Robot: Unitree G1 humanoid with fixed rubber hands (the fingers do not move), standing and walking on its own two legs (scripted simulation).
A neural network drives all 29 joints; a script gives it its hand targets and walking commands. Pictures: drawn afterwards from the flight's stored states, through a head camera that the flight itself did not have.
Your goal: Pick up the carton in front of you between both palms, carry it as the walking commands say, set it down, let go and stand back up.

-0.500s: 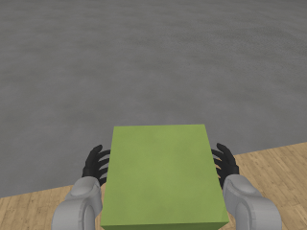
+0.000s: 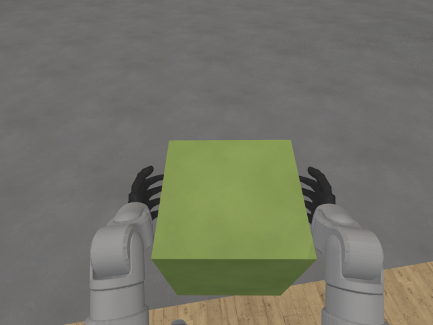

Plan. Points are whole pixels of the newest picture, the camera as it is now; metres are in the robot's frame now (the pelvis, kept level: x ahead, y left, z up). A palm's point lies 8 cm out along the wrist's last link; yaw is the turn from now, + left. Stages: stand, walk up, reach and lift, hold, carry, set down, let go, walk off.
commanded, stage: carry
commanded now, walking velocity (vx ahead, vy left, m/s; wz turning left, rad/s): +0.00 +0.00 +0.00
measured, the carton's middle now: (229, 224) +0.31 +0.01 +0.04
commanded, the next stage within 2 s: none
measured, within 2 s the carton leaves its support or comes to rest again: neither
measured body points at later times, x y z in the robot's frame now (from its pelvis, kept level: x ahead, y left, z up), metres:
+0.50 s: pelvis +0.23 +0.03 -0.01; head +0.32 +0.03 +0.43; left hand +0.59 +0.19 +0.07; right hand +0.59 -0.12 +0.07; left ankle +0.23 +0.09 -0.74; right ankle +0.28 -0.08 -0.74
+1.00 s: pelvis +0.29 +0.02 -0.01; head +0.29 +0.02 +0.44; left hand +0.63 +0.19 +0.10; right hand +0.64 -0.12 +0.09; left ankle +0.23 +0.09 -0.74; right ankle +0.28 -0.08 -0.74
